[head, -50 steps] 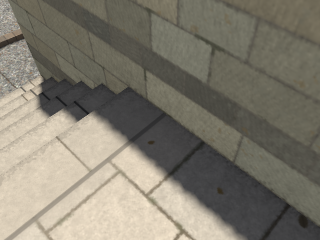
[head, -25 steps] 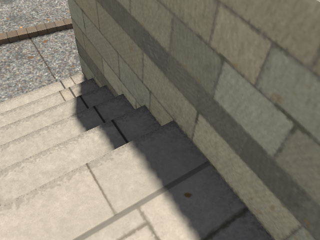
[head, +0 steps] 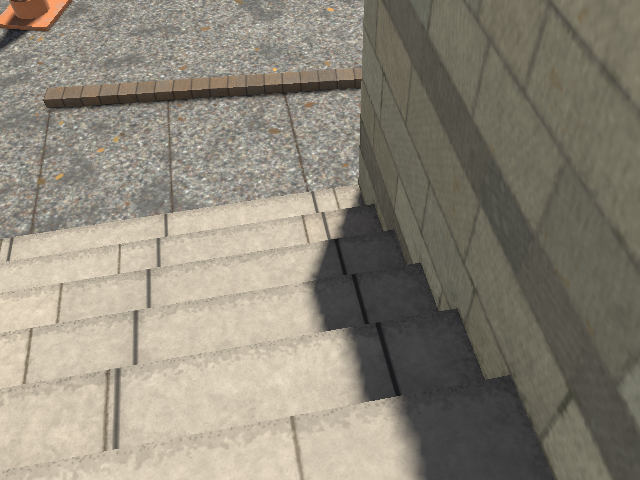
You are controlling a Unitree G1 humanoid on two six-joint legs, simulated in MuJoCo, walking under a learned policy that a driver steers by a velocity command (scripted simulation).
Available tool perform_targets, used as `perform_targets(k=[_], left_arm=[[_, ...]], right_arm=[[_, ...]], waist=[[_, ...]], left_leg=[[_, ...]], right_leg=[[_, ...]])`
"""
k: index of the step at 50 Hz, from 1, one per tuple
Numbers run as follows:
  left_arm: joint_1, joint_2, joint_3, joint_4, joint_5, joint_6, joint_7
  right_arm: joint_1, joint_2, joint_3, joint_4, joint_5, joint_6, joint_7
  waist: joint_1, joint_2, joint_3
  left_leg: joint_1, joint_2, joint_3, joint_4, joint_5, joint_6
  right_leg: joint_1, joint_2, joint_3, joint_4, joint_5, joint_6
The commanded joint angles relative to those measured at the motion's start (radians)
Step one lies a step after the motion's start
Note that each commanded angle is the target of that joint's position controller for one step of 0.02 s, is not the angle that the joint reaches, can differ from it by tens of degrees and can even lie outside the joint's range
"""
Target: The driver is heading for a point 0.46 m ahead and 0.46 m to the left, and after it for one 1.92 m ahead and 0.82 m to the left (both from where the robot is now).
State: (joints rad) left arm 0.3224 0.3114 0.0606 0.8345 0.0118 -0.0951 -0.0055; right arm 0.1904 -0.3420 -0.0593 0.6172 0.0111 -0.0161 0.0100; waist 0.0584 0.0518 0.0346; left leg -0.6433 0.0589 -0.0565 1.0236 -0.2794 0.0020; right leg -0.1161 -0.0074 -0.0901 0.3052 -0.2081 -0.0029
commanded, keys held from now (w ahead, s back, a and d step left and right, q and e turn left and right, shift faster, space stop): w+q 0.16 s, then w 0.62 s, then w+q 0.22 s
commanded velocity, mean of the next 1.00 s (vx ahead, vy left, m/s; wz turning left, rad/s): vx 0.50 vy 0.00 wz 0.28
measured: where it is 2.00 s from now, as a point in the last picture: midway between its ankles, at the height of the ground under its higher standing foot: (220, 360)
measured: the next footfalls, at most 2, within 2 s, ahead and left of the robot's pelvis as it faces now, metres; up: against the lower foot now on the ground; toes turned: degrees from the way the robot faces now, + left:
left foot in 0.24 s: +0.29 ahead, +0.17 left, +0.00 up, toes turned +9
right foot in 0.74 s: +0.54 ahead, +0.01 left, +0.00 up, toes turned +12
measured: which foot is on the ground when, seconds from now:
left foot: up 0.00-0.22, down 0.24-0.78, up 0.80-1.00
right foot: down 0.00-0.22, up 0.24-0.72, down 0.74-1.00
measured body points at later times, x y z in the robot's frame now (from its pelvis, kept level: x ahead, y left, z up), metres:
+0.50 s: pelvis +0.27 +0.10 +0.00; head +0.28 +0.13 +0.45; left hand +0.35 +0.40 -0.12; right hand +0.39 -0.15 -0.11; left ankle +0.25 +0.17 -0.75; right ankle +0.40 -0.06 -0.67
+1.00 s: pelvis +0.51 +0.12 -0.02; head +0.53 +0.13 +0.43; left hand +0.44 +0.39 -0.15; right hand +0.70 -0.12 -0.13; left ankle +0.50 +0.29 -0.68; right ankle +0.50 +0.01 -0.75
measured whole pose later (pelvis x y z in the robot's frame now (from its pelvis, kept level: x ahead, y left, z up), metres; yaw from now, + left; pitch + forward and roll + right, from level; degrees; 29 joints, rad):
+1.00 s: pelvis +0.51 +0.12 -0.02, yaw +17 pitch +2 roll -1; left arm 0.41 0.25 0.06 0.87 0.01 -0.08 -0.01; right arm 0.27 -0.29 -0.08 0.76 0.03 -0.01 -0.03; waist 0.04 0.01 -0.01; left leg -0.64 0.02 -0.13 1.12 -0.28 0.05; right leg -0.26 -0.01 -0.08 0.61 -0.39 -0.02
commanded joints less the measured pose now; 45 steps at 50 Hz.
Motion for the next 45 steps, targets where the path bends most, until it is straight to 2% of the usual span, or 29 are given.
perform_targets(k=[1, 4, 7, 9, 10, 11, 12, 13, 14, 15, 16, 17, 19, 23, 27, 28, 30, 31, 33, 35, 37, 38, 39, 40, 41, 42, 43, 44, 45], left_arm=[[-0.056, 0.166, 0.04, -0.055, -0.004, -0.012, 0.006], [-0.027, 0.185, 0.04, -0.041, -0.007, 0.001, 0.011], [-0.005, 0.214, 0.047, -0.029, -0.026, 0.017, 0.012], [-0.01, 0.254, 0.058, -0.032, -0.044, 0.023, 0.015], [-0.015, 0.25, 0.057, -0.02, -0.056, 0.032, 0.015], [-0.009, 0.237, 0.05, -0.017, -0.055, 0.034, 0.017], [0.012, 0.185, 0.03, -0.031, -0.018, 0.024, 0.015], [0.141, 0.046, -0.014, -0.079, 0.004, -0.003, -0.006], [0.065, 0.145, 0.006, -0.067, -0.048, -0.023, -0.014], [-0.017, 0.178, 0.017, -0.091, -0.074, -0.029, -0.011], [-0.045, 0.166, 0.014, -0.091, -0.062, -0.028, 0.004], [-0.044, 0.158, 0.017, -0.08, -0.036, -0.021, 0.013], [-0.002, 0.147, 0.021, -0.07, -0.036, 0.004, 0.012], [-0.086, 0.083, 0.007, -0.09, -0.014, 0.035, 0.018], [-0.22, 0.049, -0.002, -0.132, -0.001, 0.018, -0.006], [-0.225, 0.03, -0.007, -0.13, 0.0, 0.014, -0.01], [-0.246, 0.039, -0.005, -0.14, -0.008, 0.013, -0.018], [-0.168, 0.07, 0.012, -0.102, -0.008, 0.009, -0.026], [-0.19, 0.085, 0.018, -0.113, -0.008, 0.007, -0.036], [-0.246, 0.066, 0.013, -0.142, -0.005, -0.003, -0.051], [-0.128, 0.101, 0.029, -0.115, -0.005, -0.007, -0.06], [0.021, 0.109, 0.037, -0.073, -0.008, -0.014, -0.05], [0.203, 0.182, 0.065, -0.014, -0.008, -0.028, -0.047], [0.195, 0.218, 0.064, -0.028, -0.005, -0.015, -0.032], [0.177, 0.133, 0.033, -0.055, -0.017, 0.0, -0.029], [0.193, 0.14, 0.049, -0.027, -0.031, -0.004, -0.037], [0.136, 0.117, 0.042, -0.042, -0.031, -0.007, -0.041], [0.066, 0.086, 0.032, -0.055, -0.022, -0.009, -0.041], [0.02, 0.074, 0.024, -0.067, -0.009, -0.015, -0.036]], right_arm=[[-0.033, -0.016, -0.003, -0.094, -0.007, -0.011, 0.014], [-0.115, 0.004, 0.0, -0.122, -0.009, -0.011, 0.03], [-0.154, -0.006, -0.004, -0.149, -0.001, -0.004, 0.048], [-0.11, -0.034, -0.02, -0.15, -0.013, 0.001, 0.044], [-0.016, -0.064, -0.042, -0.126, -0.01, 0.001, 0.04], [0.152, -0.098, -0.067, -0.075, -0.009, 0.004, 0.032], [0.303, -0.174, -0.094, -0.035, -0.003, 0.017, 0.007], [0.254, -0.287, -0.092, -0.05, -0.005, 0.012, 0.002], [0.28, -0.203, -0.078, -0.049, 0.005, -0.001, 0.017], [0.235, -0.157, -0.064, -0.042, 0.006, -0.014, 0.022], [0.156, -0.118, -0.049, -0.035, 0.012, -0.027, 0.021], [0.089, -0.083, -0.035, -0.039, 0.001, -0.036, 0.023], [0.061, -0.045, -0.023, -0.032, -0.02, -0.048, 0.023], [0.127, -0.052, -0.027, 0.026, -0.014, -0.057, -0.002], [0.176, -0.074, -0.031, 0.071, -0.01, -0.049, -0.025], [0.191, -0.081, -0.034, 0.084, -0.017, -0.048, -0.027], [0.215, -0.064, -0.029, 0.115, -0.007, -0.04, -0.029], [0.231, -0.093, -0.035, 0.117, -0.034, -0.046, -0.026], [0.224, -0.062, -0.027, 0.123, -0.024, -0.04, -0.024], [0.249, -0.049, -0.023, 0.132, -0.022, -0.023, -0.028], [0.161, -0.066, -0.023, 0.108, -0.027, -0.012, -0.036], [0.136, -0.082, -0.027, 0.118, 0.0, -0.009, -0.04], [0.114, -0.092, -0.029, 0.116, 0.025, -0.026, -0.034], [0.286, 0.016, -0.004, 0.129, 0.018, -0.049, -0.024], [0.322, -0.003, -0.009, 0.164, 0.016, -0.077, -0.023], [0.224, -0.055, -0.034, 0.132, 0.071, -0.077, -0.033], [0.155, -0.077, -0.041, 0.108, 0.074, -0.059, -0.045], [0.126, -0.076, -0.048, 0.107, 0.053, -0.037, -0.049], [0.145, -0.059, -0.051, 0.114, 0.036, -0.015, -0.048]], waist=[[-0.021, -0.153, -0.008], [0.001, -0.148, 0.016], [-0.008, -0.165, 0.036], [-0.052, -0.196, 0.002], [-0.106, -0.203, -0.06], [-0.191, -0.166, -0.138], [-0.243, -0.012, -0.221], [-0.087, 0.242, -0.335], [-0.164, 0.115, -0.421], [-0.159, 0.071, -0.252], [-0.118, 0.004, -0.148], [-0.074, 0.001, -0.096], [-0.036, 0.046, -0.09], [-0.049, 0.017, -0.048], [-0.091, -0.001, -0.025], [-0.096, 0.014, -0.048], [-0.099, 0.017, -0.025], [-0.08, 0.03, -0.073], [-0.076, 0.0, -0.022], [-0.089, -0.007, 0.018], [-0.019, 0.051, -0.023], [0.044, 0.074, -0.036], [0.121, -0.043, -0.134], [0.013, -0.308, -0.229], [-0.004, -0.321, -0.224], [0.02, -0.281, -0.126], [0.001, -0.162, -0.054], [-0.024, -0.081, 0.0], [-0.057, -0.08, 0.0]], left_leg=[[-0.064, 0.025, 0.001, -0.092, 0.162, -0.006], [0.005, 0.001, 0.051, -0.248, 0.292, 0.004], [0.037, -0.016, 0.076, -0.329, 0.214, 0.034], [0.141, -0.063, 0.117, -0.357, 0.112, 0.072], [0.27, -0.101, 0.137, -0.398, 0.111, 0.094], [0.515, -0.141, 0.148, -0.469, 0.2, 0.127], [0.806, -0.018, -0.057, -0.478, 0.318, 0.182], [1.037, 0.236, -0.59, -0.575, 0.208, 0.358], [1.001, 0.292, -0.718, -0.696, 0.05, 0.386], [0.868, 0.254, -0.571, -0.703, 0.043, 0.339], [0.697, 0.211, -0.451, -0.715, 0.103, 0.296], [0.567, 0.169, -0.359, -0.719, 0.205, 0.268], [0.47, 0.127, -0.273, -0.761, 0.313, 0.261], [0.473, 0.111, -0.183, -0.796, 0.427, 0.259], [0.507, 0.085, -0.12, -0.791, 0.468, 0.208], [0.489, 0.072, -0.095, -0.776, 0.511, 0.202], [0.459, 0.059, -0.072, -0.775, 0.5, 0.197], [0.455, 0.117, -0.104, -0.736, 0.536, 0.224], [0.574, 0.143, -0.128, -0.665, 0.584, 0.235], [0.669, 0.167, -0.159, -0.592, 0.683, 0.234], [0.573, 0.12, -0.106, -0.477, 0.919, 0.196], [0.507, 0.086, -0.107, -0.345, 0.958, 0.17], [0.408, -0.007, -0.072, -0.074, 0.847, 0.134], [0.137, -0.161, -0.074, 0.267, -0.062, 0.068], [-0.01, -0.197, -0.189, 0.383, -0.377, 0.061], [-0.133, -0.173, -0.205, 0.427, -0.302, 0.059], [-0.17, -0.121, -0.184, 0.418, -0.227, 0.058], [-0.148, -0.082, -0.168, 0.358, -0.15, 0.056], [-0.087, -0.046, -0.165, 0.301, -0.086, 0.055]], right_leg=[[0.034, -0.261, 0.102, -0.139, 0.326, -0.161], [0.03, -0.24, 0.006, -0.128, 0.302, -0.124], [0.094, -0.28, -0.029, -0.094, 0.369, -0.105], [0.136, -0.292, -0.074, 0.037, 0.703, -0.09], [0.134, -0.269, -0.096, 0.176, 0.832, -0.075], [0.046, -0.243, -0.112, 0.369, 0.841, -0.053], [-0.203, -0.191, -0.106, 0.687, 0.438, -0.007], [-0.548, -0.019, 0.022, 1.031, -0.418, 0.037], [-0.615, -0.028, 0.179, 1.15, -0.374, 0.029], [-0.677, -0.061, 0.164, 1.14, -0.3, 0.014], [-0.639, -0.1, 0.158, 1.052, -0.208, 0.005], [-0.579, -0.129, 0.159, 0.975, -0.14, 0.005], [-0.48, -0.145, 0.163, 0.901, -0.078, 0.01], [-0.553, -0.136, 0.152, 0.7, 0.063, 0.032], [-0.56, -0.104, 0.138, 0.433, 0.313, 0.014], [-0.494, -0.08, 0.117, 0.432, 0.368, 0.015], [-0.438, -0.063, 0.11, 0.382, 0.393, 0.003], [-0.37, -0.049, 0.11, 0.546, 0.448, -0.009], [-0.534, -0.065, 0.129, 0.576, 0.283, -0.035], [-0.626, -0.057, 0.108, 0.56, 0.145, -0.058], [-0.393, -0.008, 0.05, 0.498, 0.052, -0.083], [-0.21, 0.005, 0.064, 0.378, 0.025, -0.089], [0.027, -0.019, 0.087, 0.274, 0.242, -0.134], [0.251, -0.265, 0.459, 0.242, 0.353, -0.279], [0.265, -0.359, 0.636, 0.178, 0.507, -0.351], [0.172, -0.397, 0.706, 0.104, 0.251, -0.375], [0.077, -0.395, 0.663, 0.1, 0.139, -0.36], [-0.048, -0.369, 0.565, 0.095, 0.097, -0.325], [-0.138, -0.334, 0.499, 0.075, 0.024, -0.291]])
